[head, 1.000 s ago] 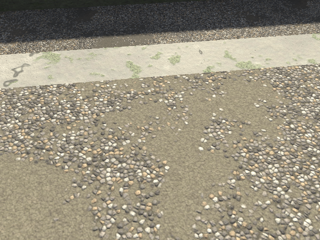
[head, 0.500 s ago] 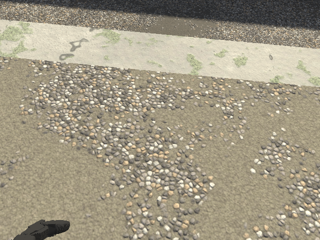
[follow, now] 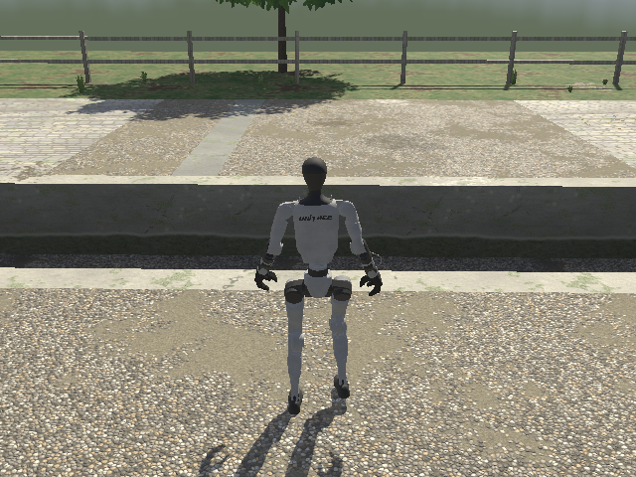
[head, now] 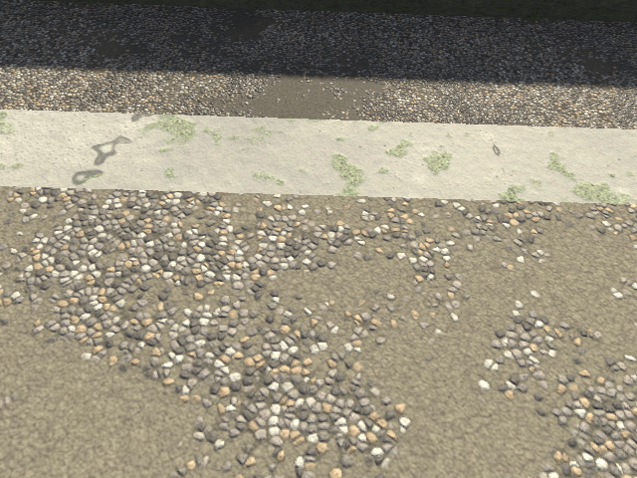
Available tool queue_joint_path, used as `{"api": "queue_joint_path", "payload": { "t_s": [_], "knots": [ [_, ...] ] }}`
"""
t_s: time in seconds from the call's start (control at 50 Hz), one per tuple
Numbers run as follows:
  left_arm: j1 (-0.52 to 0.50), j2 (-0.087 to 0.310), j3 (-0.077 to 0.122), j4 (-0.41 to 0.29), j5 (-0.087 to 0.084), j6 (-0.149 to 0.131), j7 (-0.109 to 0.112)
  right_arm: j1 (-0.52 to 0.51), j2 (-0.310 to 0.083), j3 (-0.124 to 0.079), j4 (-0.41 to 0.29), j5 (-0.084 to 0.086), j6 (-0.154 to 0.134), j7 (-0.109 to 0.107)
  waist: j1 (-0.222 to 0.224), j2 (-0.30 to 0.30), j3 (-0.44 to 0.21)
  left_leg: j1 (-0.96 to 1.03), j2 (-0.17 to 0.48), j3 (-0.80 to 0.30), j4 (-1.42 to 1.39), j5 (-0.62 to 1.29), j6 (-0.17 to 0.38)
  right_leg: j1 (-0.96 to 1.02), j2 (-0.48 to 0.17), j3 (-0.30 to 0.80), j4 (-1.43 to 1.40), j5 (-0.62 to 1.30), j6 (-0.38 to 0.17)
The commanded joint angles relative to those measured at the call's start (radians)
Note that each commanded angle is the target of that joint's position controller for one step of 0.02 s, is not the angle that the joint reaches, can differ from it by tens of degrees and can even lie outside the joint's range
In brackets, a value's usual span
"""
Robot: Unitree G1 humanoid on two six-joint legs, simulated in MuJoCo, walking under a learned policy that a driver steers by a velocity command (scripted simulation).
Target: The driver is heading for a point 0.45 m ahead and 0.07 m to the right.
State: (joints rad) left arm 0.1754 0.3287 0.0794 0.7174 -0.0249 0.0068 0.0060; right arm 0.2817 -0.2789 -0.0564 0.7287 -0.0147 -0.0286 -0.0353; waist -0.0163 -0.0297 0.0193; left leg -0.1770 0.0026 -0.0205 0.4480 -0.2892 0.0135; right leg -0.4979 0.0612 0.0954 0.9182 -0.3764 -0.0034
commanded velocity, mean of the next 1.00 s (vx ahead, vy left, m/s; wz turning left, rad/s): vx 0.31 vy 0.00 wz -0.23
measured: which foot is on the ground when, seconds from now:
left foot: down 0.00-0.32, up 0.34-0.76, down 0.78-1.00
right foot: up 0.00-0.28, down 0.30-0.78, up 0.80-1.00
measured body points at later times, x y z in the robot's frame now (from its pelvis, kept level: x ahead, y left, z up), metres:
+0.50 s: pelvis +0.20 -0.11 +0.00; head +0.22 -0.13 +0.45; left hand +0.39 +0.12 -0.10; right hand +0.23 -0.41 -0.11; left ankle +0.25 +0.06 -0.65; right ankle +0.18 -0.18 -0.74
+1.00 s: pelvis +0.40 -0.14 -0.01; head +0.44 -0.14 +0.44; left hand +0.57 +0.11 -0.14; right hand +0.49 -0.41 -0.12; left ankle +0.52 -0.07 -0.74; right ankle +0.35 -0.28 -0.71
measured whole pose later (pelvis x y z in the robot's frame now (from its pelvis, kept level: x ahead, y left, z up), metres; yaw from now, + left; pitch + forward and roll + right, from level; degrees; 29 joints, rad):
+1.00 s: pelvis +0.40 -0.14 -0.01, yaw -14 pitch +1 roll +1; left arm 0.21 0.28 0.03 0.81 0.00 0.03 0.03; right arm 0.13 -0.23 -0.02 0.74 -0.02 -0.03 0.02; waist 0.00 -0.02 0.06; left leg -0.39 -0.04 0.04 0.46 -0.08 0.06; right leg -0.38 -0.04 0.06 0.83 -0.47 0.06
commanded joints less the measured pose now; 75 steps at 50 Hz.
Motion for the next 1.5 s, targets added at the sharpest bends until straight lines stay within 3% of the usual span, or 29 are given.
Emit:
{"api": "queue_joint_path", "payload": {
  "t_s": [0.02,0.12,0.22,0.26,0.3,0.32,0.34,0.36,0.38,0.4,0.44,0.52,0.6,0.68,0.76,0.78,0.8,0.82,0.84,0.86,0.88,0.92,0.96,1.02,1.08,1.1,1.16,1.26,1.5],
  "knots": [
    [-0.081,0.059,0.016,-0.085,0.001,-0.031,-0.016,-0.008,-0.138,-0.033,-0.062,0.013,-0.040,-0.010,-0.034,0.137,0.045,0.204,0.273,-0.262,-0.281,-0.084,0.147,-0.322,-0.088,0.017,0.135,0.087,0.027],
    [-0.175,0.022,-0.008,-0.147,-0.001,-0.037,-0.046,0.054,-0.173,-0.048,-0.039,0.013,-0.044,0.006,-0.083,0.144,0.064,0.192,0.253,-0.076,-0.306,0.075,0.150,-0.250,-0.121,-0.064,-0.061,0.194,0.060],
    [-0.216,0.030,-0.018,-0.189,-0.006,-0.037,-0.067,0.080,-0.222,-0.069,-0.017,0.038,-0.039,0.022,-0.083,0.155,0.089,0.148,0.283,0.023,-0.274,0.132,0.135,-0.105,-0.113,-0.141,-0.231,0.158,0.001],
    [-0.173,0.055,-0.007,-0.192,-0.004,-0.036,-0.070,0.065,-0.238,-0.075,-0.013,0.046,-0.033,0.025,-0.037,0.161,0.063,0.145,0.297,0.061,-0.193,0.347,0.117,-0.001,-0.077,-0.178,-0.277,0.119,-0.046],
    [0.071,0.132,0.043,-0.124,-0.002,-0.029,-0.058,0.066,-0.214,-0.064,-0.017,0.047,-0.030,0.019,0.095,0.101,-0.101,0.050,0.229,0.188,0.161,0.693,0.057,0.386,0.014,-0.215,-0.360,0.175,-0.110],
    [0.260,0.205,0.074,-0.088,-0.010,-0.020,-0.039,0.069,-0.172,-0.044,-0.042,0.019,-0.038,0.016,0.180,-0.004,-0.207,-0.201,0.187,0.203,0.485,0.432,0.001,0.690,-0.106,-0.002,-0.374,0.136,-0.171],
    [0.244,0.321,0.080,-0.107,-0.007,-0.033,-0.034,0.101,-0.043,-0.003,-0.123,-0.009,-0.064,0.020,0.085,-0.288,-0.308,-0.571,-0.014,0.085,0.814,-0.309,-0.058,0.881,-0.377,0.649,-0.564,-0.148,-0.359],
    [0.244,0.225,0.054,-0.118,-0.005,-0.053,-0.040,-0.004,-0.154,-0.023,-0.120,0.034,-0.092,0.026,0.158,-0.138,-0.307,-0.668,0.010,-0.087,0.909,-0.263,-0.045,0.859,-0.403,0.727,-0.677,-0.223,-0.361],
    [0.199,0.161,0.033,-0.102,0.006,-0.064,-0.039,-0.034,-0.188,-0.031,-0.128,0.065,-0.104,0.035,0.133,-0.115,-0.181,-0.723,0.063,-0.062,0.892,-0.162,-0.016,0.763,-0.394,0.566,-0.670,-0.128,-0.325],
    [0.146,0.126,0.020,-0.106,0.008,-0.070,-0.038,-0.027,-0.179,-0.026,-0.108,0.052,-0.107,0.030,0.096,-0.039,-0.122,-0.664,0.111,-0.048,0.826,-0.076,-0.003,0.633,-0.351,0.433,-0.654,0.001,-0.290],
    [0.044,0.072,-0.001,-0.117,0.029,-0.074,-0.035,0.008,-0.165,-0.030,-0.075,0.026,-0.091,0.033,0.024,-0.048,-0.062,-0.529,0.165,-0.051,0.721,0.033,-0.008,0.436,-0.277,0.257,-0.685,0.216,-0.251],
    [0.045,0.083,0.001,-0.065,0.032,-0.105,-0.029,0.020,-0.117,-0.018,-0.047,0.023,-0.049,0.039,-0.001,-0.024,-0.015,-0.506,0.159,-0.027,0.630,0.166,-0.044,0.337,-0.249,0.066,-0.753,0.479,-0.246],
    [0.062,0.083,-0.007,-0.022,0.028,-0.096,-0.008,-0.122,-0.060,0.005,-0.084,0.005,-0.070,0.048,0.038,-0.015,0.034,-0.402,0.094,0.039,0.281,0.402,-0.043,0.284,-0.161,-0.090,-0.731,0.761,-0.171],
    [0.142,0.112,-0.002,0.035,0.019,-0.075,0.007,-0.205,-0.056,0.008,-0.108,0.016,-0.082,0.079,0.072,-0.021,0.018,-0.358,0.043,0.035,0.098,0.491,-0.013,0.405,-0.209,-0.059,-0.687,0.740,-0.152],
    [0.105,0.117,0.003,0.048,0.017,-0.049,0.011,-0.061,-0.124,-0.021,-0.072,-0.005,-0.085,0.083,-0.024,-0.041,-0.071,-0.214,-0.016,0.036,0.028,0.360,0.055,0.528,-0.224,-0.021,-0.455,0.934,-0.130],
    [0.110,0.104,-0.003,0.047,0.022,-0.046,0.009,0.010,-0.155,-0.031,-0.057,-0.012,-0.090,0.074,-0.063,0.006,-0.134,-0.063,0.007,0.029,-0.025,0.603,0.083,0.500,-0.163,-0.054,-0.292,0.900,-0.092],
    [0.194,0.054,-0.022,0.031,0.050,-0.055,0.005,0.067,-0.223,-0.037,-0.061,-0.033,-0.086,0.064,-0.035,0.142,-0.291,0.281,0.199,-0.152,0.107,1.055,0.186,0.273,-0.091,-0.058,-0.024,0.544,-0.040],
    [0.336,-0.016,-0.047,0.071,0.040,-0.056,-0.006,0.073,-0.161,-0.015,-0.053,-0.037,-0.074,0.059,0.006,0.300,-0.448,0.483,0.425,-0.448,0.090,1.192,0.381,0.063,0.023,-0.018,0.277,-0.274,0.033],
    [0.286,0.092,-0.024,0.092,0.017,-0.045,-0.013,0.087,-0.103,-0.003,-0.055,-0.006,-0.057,0.062,-0.044,0.166,-0.473,0.434,0.379,-0.459,0.045,0.992,0.365,0.050,-0.001,0.078,0.341,-0.328,0.039],
    [0.194,0.110,-0.015,0.060,-0.002,-0.031,-0.011,-0.007,-0.105,-0.002,-0.063,0.014,-0.045,0.060,-0.028,0.118,-0.324,0.315,0.343,-0.374,-0.007,0.770,0.318,-0.019,-0.047,0.051,0.343,-0.282,0.047],
    [0.132,0.094,-0.018,0.048,0.003,-0.014,-0.002,-0.080,-0.082,0.007,-0.068,0.015,-0.035,0.058,-0.012,0.061,-0.214,0.174,0.300,-0.323,-0.064,0.585,0.279,-0.038,-0.081,0.018,0.285,-0.235,0.053],
    [0.139,0.049,-0.022,0.053,0.013,0.026,0.015,-0.185,-0.079,0.009,-0.069,0.000,-0.020,0.055,0.052,0.103,-0.097,-0.103,0.224,-0.225,-0.164,0.296,0.214,0.099,-0.120,-0.015,0.064,-0.164,0.068],
    [0.187,0.012,-0.032,0.079,0.025,0.038,0.028,-0.212,-0.087,0.003,-0.064,-0.016,-0.011,0.053,0.062,0.172,-0.093,-0.196,0.183,-0.161,-0.193,0.239,0.210,0.221,-0.099,-0.061,-0.082,-0.131,0.079],
    [0.206,0.017,-0.028,0.106,0.034,0.034,0.027,-0.214,-0.092,0.001,-0.043,-0.002,-0.004,0.042,0.067,0.149,-0.139,-0.224,0.175,-0.131,-0.186,0.025,0.187,0.355,-0.095,-0.085,-0.277,0.135,0.050],
    [0.149,0.034,-0.026,0.081,0.065,0.029,0.028,-0.181,-0.041,0.022,-0.005,-0.006,0.002,0.041,0.057,0.102,-0.050,-0.304,0.101,-0.093,-0.158,-0.301,0.057,0.373,-0.138,-0.029,-0.437,0.166,-0.009],
    [0.103,0.099,-0.013,0.070,0.055,0.027,0.035,-0.147,-0.053,0.016,-0.003,-0.008,0.005,0.041,0.004,0.005,0.010,-0.242,0.042,-0.039,-0.119,-0.264,0.014,0.220,-0.172,0.028,-0.504,-0.040,-0.045],
    [0.032,0.023,-0.032,0.082,0.051,-0.008,0.032,-0.146,-0.037,0.016,0.017,-0.006,0.006,0.027,-0.020,-0.103,0.024,-0.014,0.019,0.004,0.003,0.003,-0.001,0.045,-0.151,0.025,-0.584,-0.153,-0.021],
    [0.092,0.028,-0.032,0.118,0.033,-0.039,0.027,-0.134,-0.043,0.011,0.064,0.001,0.002,0.022,0.012,-0.011,-0.025,-0.031,0.032,-0.006,0.013,0.190,0.016,0.199,-0.132,-0.010,-0.496,0.157,-0.009],
    [0.081,0.014,-0.033,0.194,0.026,-0.023,0.021,-0.133,-0.063,-0.001,0.180,0.015,0.029,0.003,0.018,0.026,-0.054,0.035,0.042,-0.006,0.035,0.372,0.002,0.306,-0.114,-0.042,-0.479,0.447,-0.024]
  ]
}}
